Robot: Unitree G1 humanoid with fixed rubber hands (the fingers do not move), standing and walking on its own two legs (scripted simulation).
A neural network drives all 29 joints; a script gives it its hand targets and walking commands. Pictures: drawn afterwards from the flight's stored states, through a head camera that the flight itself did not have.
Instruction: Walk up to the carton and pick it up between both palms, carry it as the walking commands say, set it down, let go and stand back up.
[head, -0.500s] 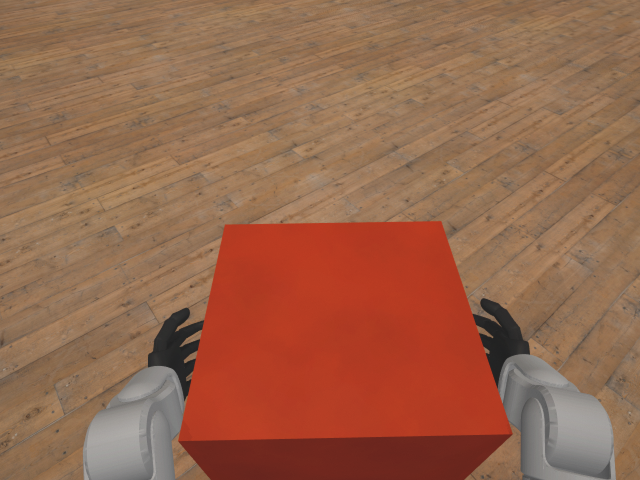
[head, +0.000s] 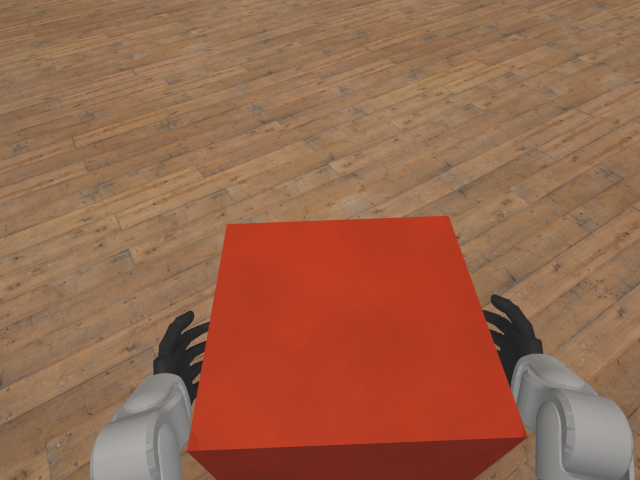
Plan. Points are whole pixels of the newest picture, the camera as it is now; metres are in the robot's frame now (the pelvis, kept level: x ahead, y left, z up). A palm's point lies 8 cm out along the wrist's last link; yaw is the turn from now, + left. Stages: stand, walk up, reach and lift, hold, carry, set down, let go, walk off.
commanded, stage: carry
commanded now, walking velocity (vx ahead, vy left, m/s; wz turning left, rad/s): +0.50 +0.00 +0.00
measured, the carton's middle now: (342, 365) +0.28 +0.01 -0.03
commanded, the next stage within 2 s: none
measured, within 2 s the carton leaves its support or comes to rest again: neither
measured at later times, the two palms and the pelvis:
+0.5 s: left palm (208, 163) +0.59 +0.22 +0.07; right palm (441, 167) +0.54 -0.15 +0.09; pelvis +0.32 +0.06 +0.01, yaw -4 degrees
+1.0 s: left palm (222, 92) +0.81 +0.23 +0.07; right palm (406, 87) +0.82 -0.14 +0.07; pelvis +0.57 +0.05 +0.00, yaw -1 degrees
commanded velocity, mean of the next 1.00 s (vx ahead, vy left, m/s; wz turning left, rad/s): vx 0.21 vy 0.00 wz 0.00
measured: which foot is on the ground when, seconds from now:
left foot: up 0.00-0.20, down 0.22-0.68, up 0.70-0.94, down 0.96-1.00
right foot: down 0.00-0.26, up 0.28-0.68, down 0.70-1.00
